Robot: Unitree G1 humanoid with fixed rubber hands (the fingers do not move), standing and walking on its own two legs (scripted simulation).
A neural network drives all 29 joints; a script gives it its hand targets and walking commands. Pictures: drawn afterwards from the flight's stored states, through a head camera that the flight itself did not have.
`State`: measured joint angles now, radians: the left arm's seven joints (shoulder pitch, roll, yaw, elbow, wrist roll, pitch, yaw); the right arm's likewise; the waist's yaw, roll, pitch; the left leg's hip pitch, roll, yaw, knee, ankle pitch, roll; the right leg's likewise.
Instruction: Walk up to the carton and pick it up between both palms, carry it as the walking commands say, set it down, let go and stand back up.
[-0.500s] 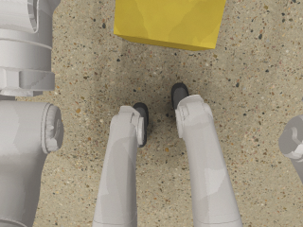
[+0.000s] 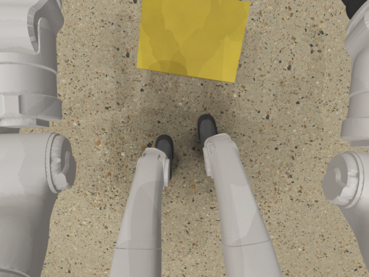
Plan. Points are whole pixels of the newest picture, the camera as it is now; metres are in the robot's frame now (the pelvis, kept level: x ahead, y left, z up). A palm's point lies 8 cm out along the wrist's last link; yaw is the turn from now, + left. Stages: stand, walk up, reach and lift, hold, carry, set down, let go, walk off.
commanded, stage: let go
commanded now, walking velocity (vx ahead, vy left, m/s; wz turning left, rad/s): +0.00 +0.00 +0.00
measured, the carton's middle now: (191, 44) +0.51 -0.04 -0.52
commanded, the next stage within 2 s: stand in 1.26 s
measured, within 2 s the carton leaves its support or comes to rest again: neither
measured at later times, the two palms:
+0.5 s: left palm out of the picture +0.37 +0.21 -0.02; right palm out of the picture +0.29 -0.25 -0.01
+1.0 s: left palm out of the picture +0.29 +0.22 +0.03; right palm out of the picture +0.23 -0.24 +0.03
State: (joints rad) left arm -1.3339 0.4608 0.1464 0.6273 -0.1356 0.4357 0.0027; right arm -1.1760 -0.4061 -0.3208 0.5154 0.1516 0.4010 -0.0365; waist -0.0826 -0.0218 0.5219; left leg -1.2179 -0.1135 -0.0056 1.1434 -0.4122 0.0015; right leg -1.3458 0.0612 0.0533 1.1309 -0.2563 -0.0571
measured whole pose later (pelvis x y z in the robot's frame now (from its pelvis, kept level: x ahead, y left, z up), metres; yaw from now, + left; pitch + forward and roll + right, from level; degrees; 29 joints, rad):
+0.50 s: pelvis +0.03 +0.02 +0.06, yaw -2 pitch +17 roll +3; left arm -0.36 0.24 0.13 0.54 -0.04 0.26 0.03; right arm -0.23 -0.26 -0.14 0.41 0.14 0.25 0.08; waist -0.08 -0.02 0.08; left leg -0.82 -0.10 -0.02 0.90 -0.37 0.01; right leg -0.94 0.06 0.06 0.88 -0.23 -0.03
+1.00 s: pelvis +0.10 +0.01 +0.11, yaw -3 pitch +4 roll +1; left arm 0.16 0.15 0.13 0.53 0.03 0.07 -0.03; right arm 0.23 -0.23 -0.05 0.37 0.10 0.10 0.08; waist -0.08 0.02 0.04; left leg -0.26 -0.07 -0.05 0.52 -0.33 0.02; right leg -0.40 0.07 0.06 0.57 -0.23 -0.05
